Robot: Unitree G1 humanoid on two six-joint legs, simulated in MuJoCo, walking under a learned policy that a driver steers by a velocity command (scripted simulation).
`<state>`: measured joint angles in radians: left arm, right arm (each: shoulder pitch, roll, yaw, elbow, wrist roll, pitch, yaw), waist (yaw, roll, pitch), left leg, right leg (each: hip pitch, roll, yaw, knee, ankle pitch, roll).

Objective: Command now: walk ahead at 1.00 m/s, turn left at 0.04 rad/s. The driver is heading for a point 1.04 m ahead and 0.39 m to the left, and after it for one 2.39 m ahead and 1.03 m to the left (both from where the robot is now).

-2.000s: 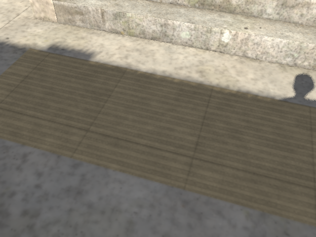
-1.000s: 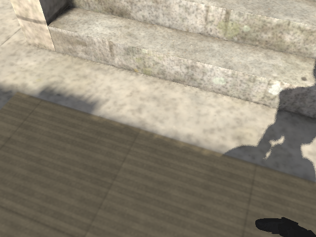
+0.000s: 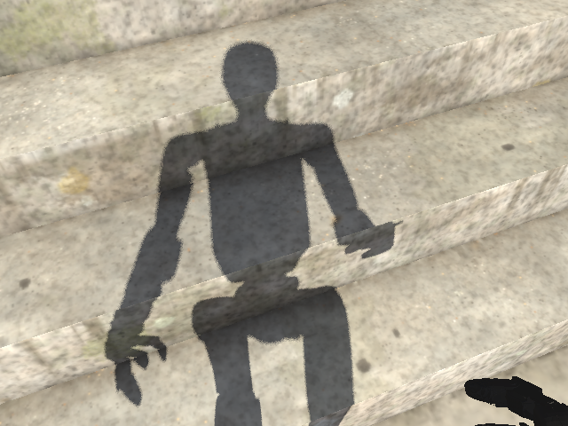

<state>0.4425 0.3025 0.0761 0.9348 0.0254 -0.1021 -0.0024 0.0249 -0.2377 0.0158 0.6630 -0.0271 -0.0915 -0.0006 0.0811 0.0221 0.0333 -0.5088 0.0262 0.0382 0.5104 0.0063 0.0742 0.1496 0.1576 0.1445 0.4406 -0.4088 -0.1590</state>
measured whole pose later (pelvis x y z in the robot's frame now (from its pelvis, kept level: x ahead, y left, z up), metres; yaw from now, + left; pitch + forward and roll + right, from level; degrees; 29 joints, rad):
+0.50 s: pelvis +0.41 +0.00 +0.02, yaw +18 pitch +10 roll +3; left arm -0.27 0.13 -0.08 0.40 0.02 -0.16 -0.01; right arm 0.56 -0.21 -0.12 0.88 -0.03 -0.08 -0.07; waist -0.15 -0.01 -0.04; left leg -0.43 -0.17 -0.24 1.19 -0.29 0.04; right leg -0.32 -0.09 0.08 0.57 -0.15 -0.01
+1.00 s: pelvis +0.70 -0.02 +0.26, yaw +55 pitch +4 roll -2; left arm -0.09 0.15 -0.10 0.58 0.04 -0.04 0.02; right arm 0.38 -0.32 -0.04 1.06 0.01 -0.06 0.02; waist 0.03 0.14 0.01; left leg 0.01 0.08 0.08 0.16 0.12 0.16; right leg -1.12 -0.01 -0.02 1.75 -0.58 -0.05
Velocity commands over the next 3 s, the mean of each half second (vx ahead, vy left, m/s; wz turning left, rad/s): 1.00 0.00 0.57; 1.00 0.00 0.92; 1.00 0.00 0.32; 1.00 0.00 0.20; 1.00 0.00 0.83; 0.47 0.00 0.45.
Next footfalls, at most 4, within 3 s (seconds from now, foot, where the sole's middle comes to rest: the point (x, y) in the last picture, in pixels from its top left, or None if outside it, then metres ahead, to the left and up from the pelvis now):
0.30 right None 0.39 -0.16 -0.76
0.72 left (335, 368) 0.52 -0.02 -0.55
1.10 right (325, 176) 0.87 0.02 -0.37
1.72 left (330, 192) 0.83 0.01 -0.38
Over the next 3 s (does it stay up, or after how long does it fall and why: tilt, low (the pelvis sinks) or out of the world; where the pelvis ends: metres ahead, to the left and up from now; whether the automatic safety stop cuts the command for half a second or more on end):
stays up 0.83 0.11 0.40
